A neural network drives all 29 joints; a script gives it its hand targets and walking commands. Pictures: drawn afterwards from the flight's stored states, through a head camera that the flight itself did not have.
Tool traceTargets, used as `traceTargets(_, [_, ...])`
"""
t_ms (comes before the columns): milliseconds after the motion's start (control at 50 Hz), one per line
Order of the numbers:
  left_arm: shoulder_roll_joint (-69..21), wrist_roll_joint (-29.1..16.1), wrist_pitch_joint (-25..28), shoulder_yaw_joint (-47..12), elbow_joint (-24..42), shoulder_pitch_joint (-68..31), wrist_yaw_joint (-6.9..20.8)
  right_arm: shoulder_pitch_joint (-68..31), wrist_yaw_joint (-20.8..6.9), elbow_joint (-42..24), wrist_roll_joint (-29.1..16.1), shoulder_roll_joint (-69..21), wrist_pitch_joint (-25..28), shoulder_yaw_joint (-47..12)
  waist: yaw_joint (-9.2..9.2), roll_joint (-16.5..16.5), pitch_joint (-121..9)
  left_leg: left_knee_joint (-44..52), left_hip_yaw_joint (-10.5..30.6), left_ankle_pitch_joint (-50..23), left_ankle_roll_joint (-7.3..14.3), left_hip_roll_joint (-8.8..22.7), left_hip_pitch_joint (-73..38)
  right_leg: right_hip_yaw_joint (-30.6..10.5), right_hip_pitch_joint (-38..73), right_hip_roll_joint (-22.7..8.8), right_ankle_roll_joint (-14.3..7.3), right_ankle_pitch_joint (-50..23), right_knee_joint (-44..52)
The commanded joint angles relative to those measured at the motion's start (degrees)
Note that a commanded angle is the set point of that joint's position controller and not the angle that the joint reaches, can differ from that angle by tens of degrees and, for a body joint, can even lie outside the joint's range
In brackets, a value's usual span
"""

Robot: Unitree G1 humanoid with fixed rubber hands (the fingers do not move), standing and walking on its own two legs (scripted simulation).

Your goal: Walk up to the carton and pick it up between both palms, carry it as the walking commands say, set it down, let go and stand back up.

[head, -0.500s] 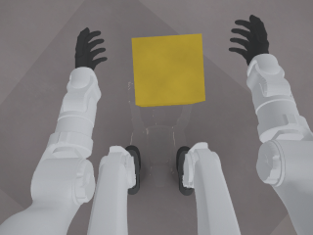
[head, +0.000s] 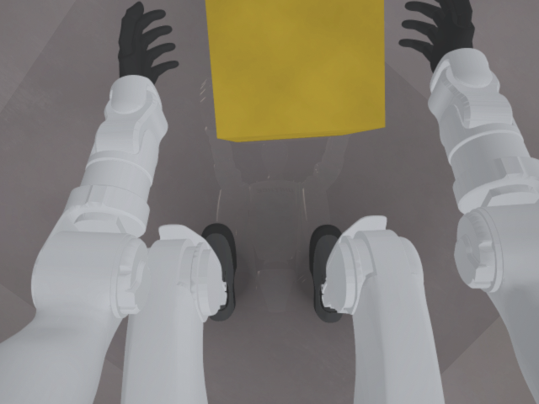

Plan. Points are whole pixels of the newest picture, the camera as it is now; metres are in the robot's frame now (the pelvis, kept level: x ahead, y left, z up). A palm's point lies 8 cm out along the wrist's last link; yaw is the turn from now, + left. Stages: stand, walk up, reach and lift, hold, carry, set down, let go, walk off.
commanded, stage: reach and lift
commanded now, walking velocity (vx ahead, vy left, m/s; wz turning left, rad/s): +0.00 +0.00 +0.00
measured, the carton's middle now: (290, 72) +0.52 -0.05 -0.29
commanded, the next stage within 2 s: none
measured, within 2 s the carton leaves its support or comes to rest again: leaves its support in 1.70 s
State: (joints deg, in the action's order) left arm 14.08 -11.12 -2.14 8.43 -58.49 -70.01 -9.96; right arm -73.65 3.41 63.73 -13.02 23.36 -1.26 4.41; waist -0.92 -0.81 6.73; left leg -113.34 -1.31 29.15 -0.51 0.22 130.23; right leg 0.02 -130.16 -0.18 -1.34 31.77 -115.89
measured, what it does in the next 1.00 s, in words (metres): stands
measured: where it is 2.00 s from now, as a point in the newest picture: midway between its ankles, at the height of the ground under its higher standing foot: (271, 288)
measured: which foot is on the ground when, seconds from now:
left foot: down 0.00-1.00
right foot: down 0.00-1.00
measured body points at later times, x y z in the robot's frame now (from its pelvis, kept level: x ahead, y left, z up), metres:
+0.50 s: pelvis +0.00 +0.00 -0.04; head +0.36 -0.04 +0.21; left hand +0.53 +0.15 -0.23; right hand +0.51 -0.23 -0.24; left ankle +0.12 +0.12 -0.38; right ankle +0.10 -0.11 -0.38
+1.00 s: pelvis +0.00 +0.00 -0.04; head +0.36 -0.03 +0.22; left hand +0.53 +0.12 -0.23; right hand +0.52 -0.20 -0.24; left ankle +0.12 +0.12 -0.38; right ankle +0.10 -0.11 -0.38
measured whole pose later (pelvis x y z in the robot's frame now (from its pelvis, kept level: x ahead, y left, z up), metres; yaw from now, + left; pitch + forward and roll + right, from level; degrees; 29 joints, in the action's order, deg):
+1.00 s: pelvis +0.00 +0.00 -0.04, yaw +0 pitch +42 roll +2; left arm 12.8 -14.5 2.5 3.4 -70.1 -79.8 -10.9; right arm -78.9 6.4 68.6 -13.5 19.8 2.0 -0.9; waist -1.2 -2.0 13.9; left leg -120.7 -1.1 29.8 -0.6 -0.1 132.9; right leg 0.2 -132.6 -0.3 -1.2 32.6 -123.1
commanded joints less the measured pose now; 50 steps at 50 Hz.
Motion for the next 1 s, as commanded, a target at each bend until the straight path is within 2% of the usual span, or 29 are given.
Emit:
traceTargets(0, [6.2,-1.6,2.4,-1.7,4.9,-15.5,-0.3,-16.1,0.6,-4.2,-1.9,8.0,2.4,-0.6,-0.77,-0.1,-59.6,3.3,-0.6,-13.5,-1.9,-2.5,-33.6,-1.4,32.2,0.6,1.6,-16.2,8.6])
traceTargets(20, [5.0,-2.5,2.6,-2.4,1.3,-15.8,0.3,-17.6,0.6,-2.5,-1.4,7.1,2.8,-2.5,-0.85,4.1,-57.1,2.0,-0.8,-12.5,-1.7,-2.9,-29.3,-0.9,32.2,0.6,2.1,-16.4,7.5])
traceTargets(80, [6.2,-2.9,3.4,-2.5,0.7,-16.8,0.4,-17.1,0.9,-1.6,-1.8,7.3,3.4,-1.1,-1.28,0.8,-54.8,0.3,-0.1,-13.8,-1.8,-2.5,-30.1,-1.6,29.5,0.3,1.6,-16.9,5.9])
traceTargets(140, [7.9,-3.8,3.7,-2.5,-0.7,-18.1,0.2,-19.2,1.2,-1.6,-1.6,9.0,3.9,-1.9,-1.97,3.0,-56.1,-1.6,0.3,-14.2,-2.0,-2.3,-29.3,-2.1,31.8,-0.3,2.2,-18.4,3.9])
traceTargets(160, [8.7,-3.8,4.4,-2.7,0.5,-17.9,0.0,-18.2,1.5,-2.1,-2.0,8.1,4.1,-2.0,-0.65,1.2,-59.5,-2.3,0.4,-17.0,-1.9,-2.5,-33.8,-2.1,31.2,0.1,2.1,-19.4,3.1])
traceTargets(200, [6.5,-6.8,4.6,-4.3,1.0,-19.2,0.6,-21.1,1.3,-7.2,-3.3,7.9,4.6,-3.9,-2.24,3.7,-62.0,-3.7,-0.6,-17.4,-1.7,-2.5,-31.4,-2.4,36.9,-0.1,2.0,-22.7,3.2])
traceTargets(220, [5.2,-7.1,3.7,-5.0,-4.5,-15.8,0.7,-20.4,1.6,-4.7,-3.0,8.7,3.7,-4.2,-0.94,2.6,-58.4,-3.6,0.0,-16.1,-1.5,-2.3,-31.9,-2.4,34.2,-0.1,1.8,-20.0,2.9])
traceTargets(240, [5.7,-7.1,3.7,-5.2,-3.4,-17.0,0.6,-19.5,1.7,-3.5,-3.0,9.4,3.7,-2.4,-2.48,1.8,-57.4,-3.2,-0.6,-13.6,-1.6,-2.3,-30.6,-2.0,34.8,-0.4,1.5,-18.6,2.8])
traceTargets(260, [7.0,-7.5,3.8,-4.6,-2.5,-17.8,0.7,-20.5,1.8,-6.9,-2.0,8.3,3.8,-3.4,-2.51,5.5,-58.7,-3.4,0.5,-15.1,-1.1,-2.1,-31.2,-1.2,35.4,-0.3,2.1,-20.1,2.2])
traceTargets(280, [4.4,-8.3,3.5,-5.8,-3.4,-17.4,1.0,-19.5,2.0,-4.6,-1.7,9.3,3.8,-3.2,-3.7,3.6,-58.6,-3.7,0.1,-14.5,-1.7,-2.3,-30.6,-1.1,35.7,-0.3,1.9,-19.9,2.0])
traceTargets(300, [6.9,-7.0,3.7,-3.8,-3.4,-17.2,0.6,-21.0,1.9,-6.3,-2.3,8.1,3.4,-4.0,-1.46,6.0,-59.0,-3.7,-0.4,-14.0,-1.0,-2.2,-30.1,-1.8,37.5,-0.3,2.3,-19.9,2.1])
traceTargets(320, [6.9,-7.3,3.8,-4.7,-3.4,-16.9,0.5,-19.0,1.9,-4.1,-2.2,6.9,3.1,-3.4,-1.5,3.9,-57.9,-3.6,-0.7,-13.0,-1.1,-2.4,-29.7,-1.6,36.3,0.1,2.0,-18.7,1.9])
traceTargets(340, [8.1,-7.3,4.0,-3.7,-1.3,-17.8,0.4,-20.7,2.1,-8.2,-1.3,8.9,3.7,-2.7,-2.91,6.9,-59.8,-3.9,0.2,-14.9,-1.1,-2.7,-30.4,-1.1,37.9,0.0,2.3,-20.3,1.3])
traceTargets(360, [6.9,-6.9,3.9,-4.3,-2.6,-17.8,0.5,-20.0,2.1,-6.2,-1.7,8.5,3.4,-2.6,-1.48,4.0,-57.6,-4.2,-0.4,-14.3,-1.0,-2.9,-30.8,-1.5,35.0,0.3,2.0,-18.8,1.3])
traceTargets(420, [6.6,-6.3,3.7,-3.4,-3.5,-17.5,0.6,-17.6,2.0,-3.8,-0.6,7.5,2.9,-2.2,-2.33,2.9,-53.8,-3.5,-0.3,-13.1,-1.5,-2.6,-28.4,-1.5,33.0,0.2,2.0,-18.2,1.8])
traceTargets(440, [8.0,-5.4,3.7,-2.4,-4.9,-17.1,0.8,-20.4,2.1,-5.9,-1.3,8.0,3.0,-2.1,-0.96,3.3,-54.7,-4.2,-0.4,-12.3,-1.0,-2.2,-28.8,-2.4,34.0,0.3,2.3,-17.2,2.4])
traceTargets(540, [7.9,-3.8,4.3,-0.7,-4.5,-16.5,0.8,-19.1,1.6,-4.0,-1.5,6.3,3.2,-3.3,0.02,3.6,-52.3,-3.7,-0.3,-12.2,-0.9,-2.2,-27.0,-2.7,31.4,0.3,2.4,-16.3,2.9])
traceTargets(580, [8.2,-3.0,4.6,-0.8,-7.1,-15.0,0.7,-16.3,1.5,0.7,-1.7,4.1,2.8,-3.7,1.28,3.4,-48.0,-2.6,-0.1,-11.3,-1.2,-2.2,-25.4,-2.7,27.8,0.5,2.7,-14.4,3.7])
traceTargets(620, [3.3,-4.0,5.0,-4.0,-5.4,-17.2,1.3,-18.6,0.9,-1.0,-2.1,1.6,3.6,-5.2,-0.54,3.9,-49.6,-2.7,0.4,-12.9,-1.0,-2.2,-24.5,-2.5,29.6,0.4,2.3,-17.3,3.3])
traceTargets(640, [4.5,-4.2,5.2,-3.1,-5.5,-17.3,0.9,-19.1,1.5,0.2,-1.6,3.9,3.8,-4.2,0.03,1.9,-50.6,-2.3,0.0,-13.0,-1.3,-2.4,-25.5,-2.8,29.5,0.5,2.1,-17.0,3.4])
traceTargets(660, [3.9,-4.8,5.0,-4.4,-5.3,-18.3,1.2,-18.3,1.5,1.0,-1.0,3.2,3.6,-4.1,-2.2,2.8,-49.5,-2.3,0.1,-12.1,-1.3,-2.3,-25.7,-2.3,28.2,0.5,2.2,-15.7,4.2])
traceTargets(680, [6.4,-4.2,5.7,-3.0,-2.7,-19.3,0.5,-19.4,1.8,-0.6,-1.5,2.9,4.1,-4.3,-0.17,3.1,-51.8,-2.3,-0.3,-13.1,-1.4,-2.8,-27.1,-2.6,30.6,0.6,2.4,-16.5,4.2])
traceTargets(720, [4.5,-5.3,5.5,-3.9,-3.8,-17.7,0.1,-22.5,2.4,-5.9,-2.0,5.2,4.8,-4.6,-0.16,3.3,-57.6,-3.3,0.3,-15.9,-1.2,-2.9,-30.2,-2.1,33.2,0.7,2.5,-19.2,2.8])
traceTargets(760, [4.0,-4.7,5.6,-3.7,-5.3,-18.6,-0.3,-20.4,2.6,-0.8,-0.8,3.4,4.1,-5.4,-0.77,3.9,-54.0,-2.9,-0.2,-13.5,-1.5,-3.4,-28.3,-2.1,32.0,0.9,2.6,-16.2,4.1])
traceTargets(820, [2.1,-4.3,5.3,-5.0,-3.6,-20.7,-0.3,-20.4,2.9,-2.9,0.4,3.5,4.3,-3.1,-3.15,1.2,-51.3,-2.2,0.1,-12.9,-1.4,-3.4,-27.0,-2.2,29.2,1.3,2.0,-16.6,4.4])
traceTargets(840, [2.1,-4.3,5.6,-5.0,-5.4,-19.5,-0.3,-19.5,2.7,-0.4,-0.3,1.1,4.4,-5.1,-2.41,3.7,-53.2,-2.4,0.3,-13.5,-1.1,-3.4,-29.8,-1.9,32.1,1.4,2.4,-16.9,4.8])
traceTargets(860, [4.3,-3.3,5.5,-3.7,-6.2,-19.3,-0.9,-18.7,2.9,0.9,-0.2,1.8,4.0,-3.4,-1.58,1.1,-51.6,-2.2,0.5,-13.2,-1.4,-3.5,-29.5,-2.1,28.2,1.5,2.4,-15.7,4.1])
traceTargets(920, [-0.6,-3.9,6.1,-6.0,-5.3,-19.4,-0.9,-21.0,2.5,-2.2,-0.7,-0.7,5.1,-5.1,-1.21,0.9,-54.7,-2.6,0.6,-16.3,-1.5,-4.3,-32.0,-1.4,29.1,2.1,1.9,-17.6,3.4])
traceTargets(980, [-1.2,-2.3,6.6,-4.0,-4.3,-19.1,-1.3,-19.3,2.2,-1.0,-0.6,-4.4,5.0,-6.9,-0.62,5.0,-54.4,-1.6,0.2,-16.5,-1.2,-4.7,-29.7,-1.2,32.2,2.3,2.6,-20.2,3.7])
